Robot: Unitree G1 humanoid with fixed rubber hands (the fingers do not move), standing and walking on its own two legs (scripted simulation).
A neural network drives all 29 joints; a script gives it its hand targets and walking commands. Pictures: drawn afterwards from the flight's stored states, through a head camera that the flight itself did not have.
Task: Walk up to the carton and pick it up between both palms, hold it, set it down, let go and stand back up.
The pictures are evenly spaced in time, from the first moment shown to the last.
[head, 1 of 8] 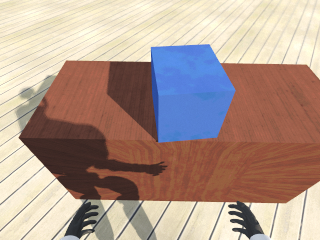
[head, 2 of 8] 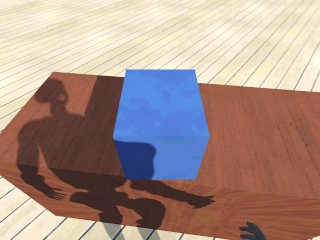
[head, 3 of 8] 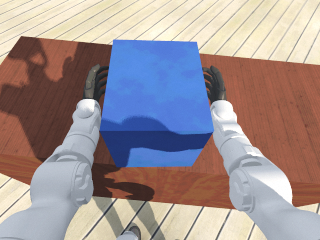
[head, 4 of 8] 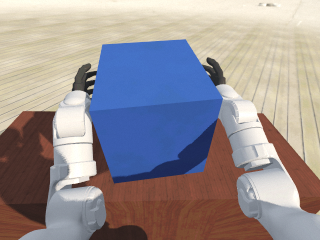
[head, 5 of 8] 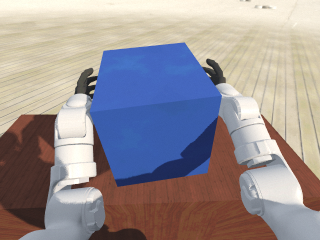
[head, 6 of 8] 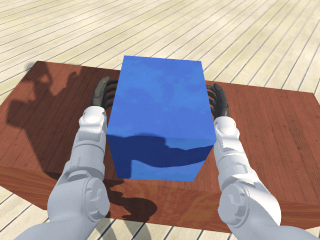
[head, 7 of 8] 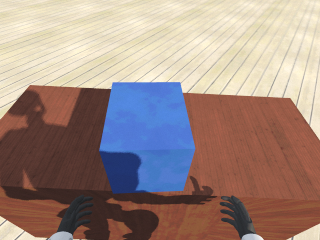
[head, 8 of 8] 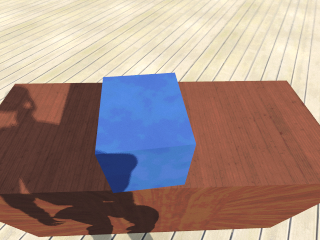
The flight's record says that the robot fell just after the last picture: no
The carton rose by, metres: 0.22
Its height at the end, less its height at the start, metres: +0.00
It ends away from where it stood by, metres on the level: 0.01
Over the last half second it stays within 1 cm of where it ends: yes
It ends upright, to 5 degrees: yes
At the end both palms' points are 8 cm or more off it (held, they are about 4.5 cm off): yes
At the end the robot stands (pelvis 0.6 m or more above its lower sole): yes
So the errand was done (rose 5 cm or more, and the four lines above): yes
